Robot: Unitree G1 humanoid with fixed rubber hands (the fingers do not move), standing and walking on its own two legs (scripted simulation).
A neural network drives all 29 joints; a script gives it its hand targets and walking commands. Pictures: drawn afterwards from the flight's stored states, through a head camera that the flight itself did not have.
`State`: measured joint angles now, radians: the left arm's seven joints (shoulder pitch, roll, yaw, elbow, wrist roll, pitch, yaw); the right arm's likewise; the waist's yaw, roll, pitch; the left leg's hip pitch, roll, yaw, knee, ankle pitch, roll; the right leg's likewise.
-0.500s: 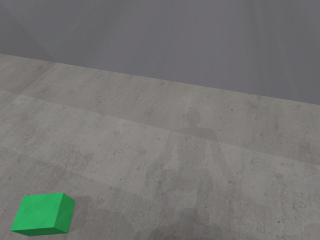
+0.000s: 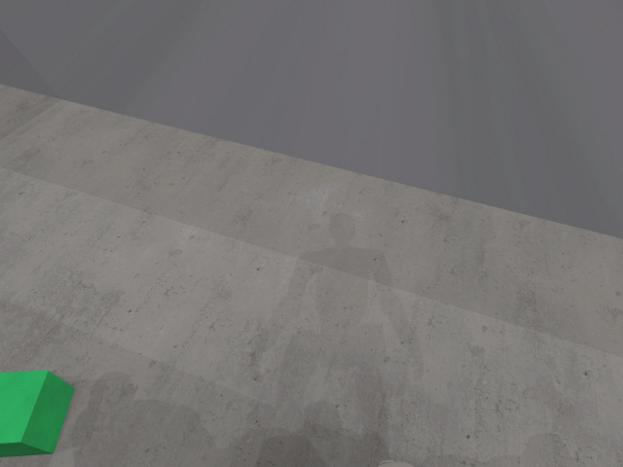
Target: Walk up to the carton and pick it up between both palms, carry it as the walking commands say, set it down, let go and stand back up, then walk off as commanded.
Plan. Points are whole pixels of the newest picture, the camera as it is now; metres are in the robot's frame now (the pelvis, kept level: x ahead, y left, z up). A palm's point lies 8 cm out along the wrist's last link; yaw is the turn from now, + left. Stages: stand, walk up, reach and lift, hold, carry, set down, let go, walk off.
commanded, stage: walk off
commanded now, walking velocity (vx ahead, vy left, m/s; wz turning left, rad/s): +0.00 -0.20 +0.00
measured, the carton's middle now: (7, 414) +0.40 +0.86 -0.70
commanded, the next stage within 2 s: stand in 0.02 s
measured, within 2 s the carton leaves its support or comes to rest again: neither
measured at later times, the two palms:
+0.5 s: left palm out of the picture +0.06 +0.10 -0.14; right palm out of the picture +0.04 -0.37 -0.15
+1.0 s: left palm out of the picture +0.01 +0.08 -0.14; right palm out of the picture -0.01 -0.34 -0.16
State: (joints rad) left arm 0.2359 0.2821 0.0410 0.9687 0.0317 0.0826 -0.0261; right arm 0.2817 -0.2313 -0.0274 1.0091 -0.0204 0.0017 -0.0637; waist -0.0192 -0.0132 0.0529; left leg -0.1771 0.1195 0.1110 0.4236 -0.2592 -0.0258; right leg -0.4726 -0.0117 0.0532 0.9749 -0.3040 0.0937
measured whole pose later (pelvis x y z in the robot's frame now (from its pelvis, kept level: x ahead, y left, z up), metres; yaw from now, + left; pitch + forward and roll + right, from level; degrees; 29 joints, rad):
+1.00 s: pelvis +0.02 -0.14 +0.00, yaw +0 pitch -1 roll +0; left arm 0.29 0.14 -0.03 1.14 0.00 -0.01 0.03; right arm 0.30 -0.14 0.03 1.19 0.00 -0.01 -0.05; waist 0.01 0.03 0.01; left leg -0.08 0.03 0.04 0.38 -0.27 -0.01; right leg -0.13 0.06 -0.09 0.35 -0.20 -0.08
